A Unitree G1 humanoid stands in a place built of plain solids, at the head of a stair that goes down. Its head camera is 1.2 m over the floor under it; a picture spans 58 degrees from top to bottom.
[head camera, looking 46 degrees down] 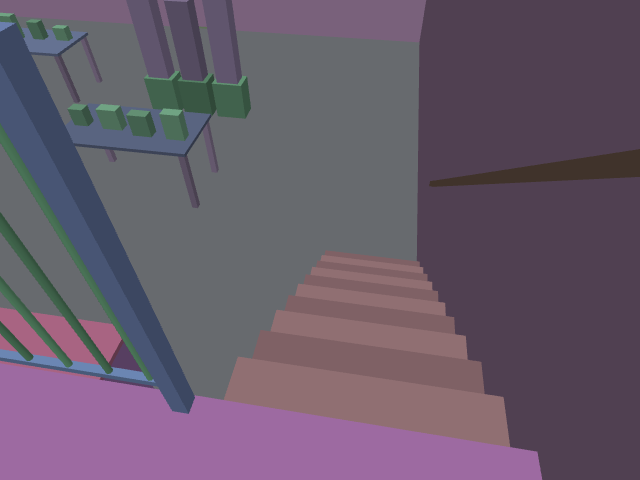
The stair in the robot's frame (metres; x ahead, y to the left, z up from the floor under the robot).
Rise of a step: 0.19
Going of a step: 0.24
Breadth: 0.91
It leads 9 degrees to the right of straight ahead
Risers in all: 11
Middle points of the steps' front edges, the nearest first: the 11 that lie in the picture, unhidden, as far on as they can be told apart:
0.46 -0.12 0.00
0.70 -0.16 -0.19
0.93 -0.20 -0.38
1.16 -0.23 -0.57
1.39 -0.27 -0.76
1.63 -0.31 -0.95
1.86 -0.35 -1.15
2.09 -0.39 -1.34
2.33 -0.43 -1.53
2.56 -0.46 -1.72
2.79 -0.50 -1.91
